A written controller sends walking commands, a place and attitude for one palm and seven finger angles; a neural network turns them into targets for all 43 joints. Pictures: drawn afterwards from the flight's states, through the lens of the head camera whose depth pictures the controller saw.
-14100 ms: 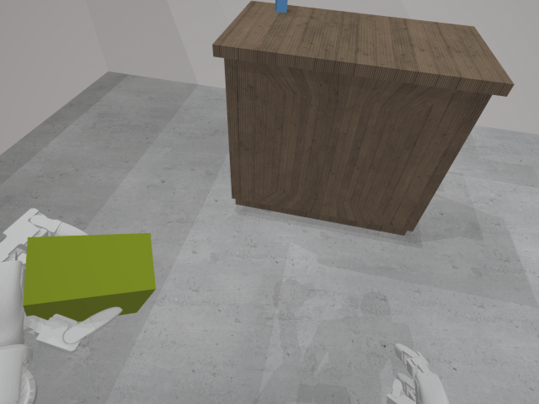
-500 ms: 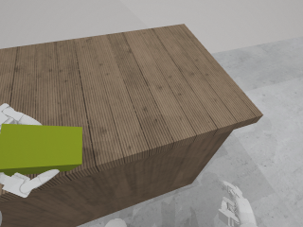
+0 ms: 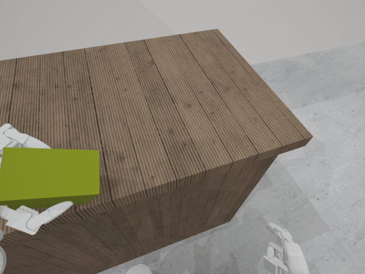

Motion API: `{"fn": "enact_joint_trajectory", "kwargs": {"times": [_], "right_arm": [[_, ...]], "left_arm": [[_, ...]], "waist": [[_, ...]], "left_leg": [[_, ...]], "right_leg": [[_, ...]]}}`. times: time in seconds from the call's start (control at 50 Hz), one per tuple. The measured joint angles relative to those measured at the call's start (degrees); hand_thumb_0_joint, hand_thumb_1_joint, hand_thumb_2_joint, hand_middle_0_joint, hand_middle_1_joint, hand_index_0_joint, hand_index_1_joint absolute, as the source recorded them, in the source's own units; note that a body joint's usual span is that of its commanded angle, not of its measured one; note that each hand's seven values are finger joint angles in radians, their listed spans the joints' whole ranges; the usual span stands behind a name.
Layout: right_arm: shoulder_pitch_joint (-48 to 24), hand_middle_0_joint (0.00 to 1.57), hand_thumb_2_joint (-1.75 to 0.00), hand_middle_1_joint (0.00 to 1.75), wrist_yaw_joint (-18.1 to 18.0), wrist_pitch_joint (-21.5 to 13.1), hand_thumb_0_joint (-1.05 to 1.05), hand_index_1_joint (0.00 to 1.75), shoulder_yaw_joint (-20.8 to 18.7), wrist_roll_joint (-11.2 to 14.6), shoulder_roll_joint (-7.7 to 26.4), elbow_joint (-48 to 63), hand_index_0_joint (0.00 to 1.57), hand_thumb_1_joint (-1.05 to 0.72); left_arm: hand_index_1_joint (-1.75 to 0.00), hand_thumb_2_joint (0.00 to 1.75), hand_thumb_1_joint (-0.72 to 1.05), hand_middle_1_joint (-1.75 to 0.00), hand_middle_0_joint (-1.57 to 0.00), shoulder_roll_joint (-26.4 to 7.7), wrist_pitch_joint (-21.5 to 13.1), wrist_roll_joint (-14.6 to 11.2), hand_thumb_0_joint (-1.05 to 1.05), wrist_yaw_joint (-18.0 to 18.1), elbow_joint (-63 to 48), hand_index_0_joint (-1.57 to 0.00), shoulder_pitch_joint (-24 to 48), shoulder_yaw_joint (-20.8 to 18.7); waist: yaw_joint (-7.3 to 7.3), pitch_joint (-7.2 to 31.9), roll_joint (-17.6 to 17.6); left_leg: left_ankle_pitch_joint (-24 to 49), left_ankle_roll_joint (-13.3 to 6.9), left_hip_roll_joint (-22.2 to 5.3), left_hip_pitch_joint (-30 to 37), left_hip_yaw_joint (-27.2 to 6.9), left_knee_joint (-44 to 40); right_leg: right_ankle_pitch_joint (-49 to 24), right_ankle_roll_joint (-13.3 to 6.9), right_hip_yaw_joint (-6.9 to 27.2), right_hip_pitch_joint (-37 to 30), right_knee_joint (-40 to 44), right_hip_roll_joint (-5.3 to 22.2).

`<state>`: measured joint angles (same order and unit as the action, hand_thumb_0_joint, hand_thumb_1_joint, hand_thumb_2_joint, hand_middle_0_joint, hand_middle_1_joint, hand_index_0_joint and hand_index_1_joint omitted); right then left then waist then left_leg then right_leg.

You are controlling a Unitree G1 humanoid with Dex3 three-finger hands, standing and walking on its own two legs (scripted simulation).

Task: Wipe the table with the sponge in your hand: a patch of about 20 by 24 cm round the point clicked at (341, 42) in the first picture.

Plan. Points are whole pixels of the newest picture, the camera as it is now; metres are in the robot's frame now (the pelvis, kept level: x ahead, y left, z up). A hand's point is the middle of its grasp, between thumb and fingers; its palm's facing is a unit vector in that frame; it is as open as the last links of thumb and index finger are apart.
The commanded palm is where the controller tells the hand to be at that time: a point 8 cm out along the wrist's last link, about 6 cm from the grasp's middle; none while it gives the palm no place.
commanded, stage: shuffle to correct the standing spot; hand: left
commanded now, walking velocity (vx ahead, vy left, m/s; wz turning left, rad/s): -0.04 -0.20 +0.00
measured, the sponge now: (65, 180) +0.23 +0.21 +0.15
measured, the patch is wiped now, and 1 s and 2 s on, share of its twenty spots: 0.00 0.00 0.00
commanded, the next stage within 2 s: come to a stop and stand still in 0.08 s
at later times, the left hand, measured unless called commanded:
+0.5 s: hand (42, 182) +0.22 +0.23 +0.17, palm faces +0.25 -0.88 -0.39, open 10.7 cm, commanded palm +0.16 +0.29 +0.19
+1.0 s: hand out of the picture +0.18 +0.29 +0.17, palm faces +0.34 -0.86 -0.37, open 10.7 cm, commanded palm +0.13 +0.32 +0.19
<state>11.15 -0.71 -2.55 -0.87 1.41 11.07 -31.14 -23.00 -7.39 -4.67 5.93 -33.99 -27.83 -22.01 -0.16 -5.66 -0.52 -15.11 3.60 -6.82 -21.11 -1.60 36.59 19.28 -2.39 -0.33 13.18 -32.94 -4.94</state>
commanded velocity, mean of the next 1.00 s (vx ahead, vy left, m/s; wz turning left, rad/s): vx -0.01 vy -0.03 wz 0.00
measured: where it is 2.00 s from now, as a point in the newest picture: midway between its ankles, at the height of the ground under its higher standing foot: outside the picture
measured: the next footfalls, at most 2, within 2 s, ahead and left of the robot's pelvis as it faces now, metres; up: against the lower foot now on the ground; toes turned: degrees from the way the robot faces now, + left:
none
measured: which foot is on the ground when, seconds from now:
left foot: down 0.00-1.00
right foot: down 0.00-1.00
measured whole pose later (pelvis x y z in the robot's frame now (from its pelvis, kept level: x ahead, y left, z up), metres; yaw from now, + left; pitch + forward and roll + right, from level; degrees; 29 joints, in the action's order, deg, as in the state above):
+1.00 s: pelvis -0.04 +0.05 +0.01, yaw -3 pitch -3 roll -2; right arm 13.8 0.0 -9.2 2.4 0.4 9.4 -34.7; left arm -20.8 -14.0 -0.1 5.6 -24.3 -23.7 -19.6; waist -1.6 -2.2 0.9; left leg -9.7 -2.6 0.9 -15.9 -0.6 28.2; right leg 10.8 1.1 0.3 9.7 -23.2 -1.0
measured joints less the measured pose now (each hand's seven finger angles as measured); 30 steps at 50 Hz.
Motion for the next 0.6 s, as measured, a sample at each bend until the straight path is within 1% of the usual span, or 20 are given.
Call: {"fn": "enact_joint_trajectory", "kwargs": {"times": [0.1,0.16,0.22,0.24,0.26,0.28,0.3,0.32,0.34,0.36,0.38,0.4,0.42,0.44,0.46,0.48,0.52,0.54,0.56,0.6], "right_arm": [[0.1,0.2,-0.9,0.3,0.0,-0.2,0.01,0.3,-0.2,0.1,0.0,0.8,0.2,-0.9],[0.2,0.2,-0.9,0.3,0.1,-0.4,0.01,0.3,-0.1,0.2,-0.1,0.9,0.2,-0.9],[0.2,0.2,-0.9,0.3,0.2,-0.4,0.01,0.3,-0.2,0.2,0.0,0.6,0.2,-0.9],[0.8,0.2,-0.9,0.3,-0.2,-2.1,0.01,0.3,-0.9,-0.7,-0.4,-0.4,0.2,-0.9],[1.3,0.2,-0.9,0.3,-0.6,-3.9,0.01,0.3,-1.3,-1.1,-0.8,-1.8,0.2,-0.9],[1.5,0.2,-0.9,0.3,-0.6,-5.0,0.01,0.3,-1.2,-1.0,-0.8,-2.8,0.2,-0.9],[1.5,0.2,-0.9,0.3,-0.2,-5.8,0.01,0.3,-0.8,-0.8,-0.6,-3.1,0.2,-0.9],[1.3,0.2,-0.9,0.3,0.3,-6.5,0.01,0.3,-0.5,-0.6,-0.2,-2.9,0.2,-0.9],[0.8,0.2,-0.9,0.3,0.9,-7.2,0.01,0.3,-0.6,-0.6,0.2,-2.3,0.2,-0.9],[0.3,0.2,-0.9,0.3,1.6,-7.7,0.01,0.3,-0.9,-0.7,0.5,-1.4,0.2,-0.9],[0.0,0.2,-0.9,0.3,2.2,-8.0,0.01,0.3,-1.4,-0.8,0.7,-0.4,0.2,-0.9],[-0.1,0.2,-0.9,0.3,2.8,-8.3,0.01,0.3,-1.7,-0.7,0.9,0.7,0.2,-0.9],[-0.2,0.2,-0.9,0.3,3.2,-8.4,0.01,0.3,-1.7,-0.3,1.1,1.5,0.2,-0.9],[-0.3,0.2,-0.9,0.3,3.3,-8.4,0.01,0.3,-1.7,-0.1,1.4,1.8,0.2,-0.9],[-0.5,0.2,-0.9,0.3,3.2,-8.3,0.01,0.3,-1.6,0.0,1.6,1.7,0.2,-0.9],[-0.5,0.2,-0.9,0.3,2.9,-8.1,0.01,0.3,-1.5,0.0,1.6,1.2,0.2,-0.9],[-0.4,0.2,-0.9,0.3,2.0,-7.5,0.01,0.3,-0.9,0.0,1.2,-0.3,0.2,-0.9],[-0.2,0.2,-0.9,0.3,1.5,-7.1,0.01,0.3,-0.5,0.0,0.9,-1.0,0.2,-0.9],[0.2,0.2,-0.9,0.3,1.1,-6.8,0.01,0.3,-0.1,-0.2,0.7,-1.5,0.2,-0.9],[1.2,0.2,-0.9,0.3,0.4,-6.4,0.01,0.3,0.4,-0.5,0.3,-2.4,0.2,-0.9]], "left_arm": [[-1.36,1.02,-0.54,-1.36,-0.66,-0.8,-0.3,0.2,-0.01,-0.2,-0.7,-0.67,-0.5,-0.7],[-1.36,1.02,-0.54,-1.36,-0.66,-1.3,-0.6,0.1,-0.01,-0.3,-1.3,-0.67,-1.5,-1.0],[-1.36,1.02,-0.54,-1.36,-0.66,-1.5,-0.7,0.0,-0.01,-0.4,-1.5,-0.67,-2.1,-1.1],[-1.36,1.02,-0.54,-1.36,-0.66,-3.5,-1.2,1.7,-0.01,-2.3,0.0,-0.67,1.0,-1.7],[-1.36,1.02,-0.54,-1.36,-0.66,-6.2,-3.1,2.6,-0.01,-4.0,3.3,-0.67,5.5,-2.6],[-1.36,1.02,-0.54,-1.36,-0.66,-7.7,-5.0,2.7,-0.01,-4.8,7.1,-0.67,9.2,-3.6],[-1.36,1.02,-0.54,-1.36,-0.66,-8.3,-5.7,2.5,-0.01,-4.9,9.8,-0.67,11.5,-4.8],[-1.36,1.02,-0.54,-1.36,-0.66,-7.8,-5.7,2.0,-0.01,-4.5,11.3,-0.67,12.5,-5.8],[-1.36,1.02,-0.54,-1.36,-0.66,-6.6,-5.5,1.5,-0.01,-3.9,11.6,-0.67,12.6,-6.5],[-1.36,1.02,-0.54,-1.36,-0.66,-5.2,-5.2,1.2,-0.01,-3.3,11.2,-0.67,12.0,-6.6],[-1.36,1.02,-0.54,-1.36,-0.66,-3.7,-4.9,1.2,-0.01,-2.9,10.3,-0.67,11.0,-6.0],[-1.36,1.02,-0.54,-1.36,-0.66,-2.2,-4.8,1.5,-0.01,-2.7,9.1,-0.67,9.5,-4.8],[-1.36,1.02,-0.54,-1.36,-0.66,-1.2,-4.7,1.9,-0.01,-2.5,7.6,-0.67,7.6,-3.4],[-1.36,1.02,-0.54,-1.36,-0.66,-0.1,-4.8,2.2,-0.01,-2.3,6.3,-0.67,5.7,-1.7],[-1.36,1.02,-0.54,-1.36,-0.66,1.0,-4.9,2.1,-0.01,-2.1,5.1,-0.67,4.4,0.0],[-1.36,1.02,-0.54,-1.36,-0.66,1.7,-5.3,2.0,-0.01,-2.0,4.0,-0.67,3.3,1.3],[-1.36,1.02,-0.54,-1.36,-0.66,2.0,-6.2,1.9,-0.01,-1.6,2.4,-0.67,1.7,2.6],[-1.36,1.02,-0.54,-1.36,-0.66,1.8,-6.6,1.8,-0.01,-1.2,2.1,-0.67,1.2,2.7],[-1.36,1.02,-0.54,-1.36,-0.66,1.5,-7.0,1.8,-0.01,-0.7,2.2,-0.67,0.9,2.4],[-1.36,1.02,-0.54,-1.36,-0.66,0.7,-7.7,1.6,-0.01,-0.1,3.5,-0.67,1.9,1.3]], "waist": [[0.49,-0.4,-0.2],[0.41,-0.5,-0.4],[0.15,-0.4,-0.3],[-1.3,-0.8,0.2],[-2.8,-0.9,1.2],[-3.77,-0.9,2.3],[-4.2,-0.8,3.2],[-4.15,-0.9,3.8],[-3.82,-1.2,4.0],[-3.3,-1.7,4.1],[-2.71,-2.2,3.9],[-2.08,-2.4,3.5],[-1.53,-2.4,3.4],[-0.75,-2.4,2.4],[0.14,-2.2,1.2],[0.6,-1.8,0.8],[0.5,-0.7,1.3],[0.37,-0.1,1.7],[0.32,0.7,2.0],[0.14,1.7,2.2]], "left_leg": [[0.2,0.3,-0.3,0.0,-0.3,-0.4],[0.3,0.3,-0.6,0.0,-0.5,-0.6],[0.0,-0.2,-0.5,-0.1,-0.3,-0.3],[0.3,-0.4,-0.6,0.1,0.3,-0.3],[1.8,-1.2,0.0,0.1,0.5,-0.7],[2.7,-1.9,0.5,0.3,1.1,-1.5],[2.9,-2.4,1.0,1.1,1.7,-3.0],[2.9,-2.1,1.2,2.2,2.6,-4.9],[2.9,-1.2,1.4,3.0,3.5,-6.0],[3.1,-0.7,1.7,3.5,4.3,-6.1],[3.0,-0.6,1.9,3.8,4.8,-5.6],[2.6,-0.7,2.0,3.7,5.1,-4.4],[1.7,-0.8,2.1,3.5,5.4,-2.6],[0.5,-0.9,1.6,3.0,5.0,-0.4],[-0.9,-1.5,1.3,2.2,3.9,1.9],[-2.9,-2.0,2.0,1.3,2.6,4.9],[-5.6,-2.7,4.2,0.1,0.9,10.0],[-6.0,-3.0,5.0,0.4,0.7,9.5],[-5.0,-3.3,5.5,1.5,0.7,6.7],[-0.5,-4.3,6.1,3.9,0.7,-0.1]], "right_leg": [[-0.5,0.1,-0.3,-0.4,1.2,-0.3],[-0.9,-0.2,-0.3,-0.7,2.0,-0.6],[-0.6,-0.4,-0.2,-0.4,1.4,-0.6],[-0.6,-0.4,-0.1,-0.7,1.6,-0.5],[-0.8,-0.4,0.1,-0.5,1.6,0.0],[-0.9,-0.3,0.5,-0.2,1.6,0.5],[-1.1,-0.1,1.2,0.2,1.2,1.0],[-1.2,0.6,1.8,1.1,-0.3,1.4],[-1.7,2.0,2.1,3.0,-3.6,1.9],[-2.0,3.3,1.9,4.7,-7.3,2.6],[-1.2,4.0,1.5,5.6,-8.9,3.3],[-1.2,4.1,1.0,5.3,-7.6,4.0],[-2.6,3.7,0.3,4.3,-4.9,4.7],[-2.1,2.5,-0.4,3.5,-4.3,4.4],[-1.8,1.7,-1.2,3.0,-4.2,3.8],[-1.8,1.3,-1.5,2.8,-4.1,3.5],[-2.6,1.0,-1.1,2.7,-3.1,3.3],[-3.3,1.2,-0.7,2.6,-2.3,3.3],[-3.9,1.5,-0.5,2.5,-1.5,3.2],[-4.8,2.1,-0.4,2.4,-0.5,3.1]]}}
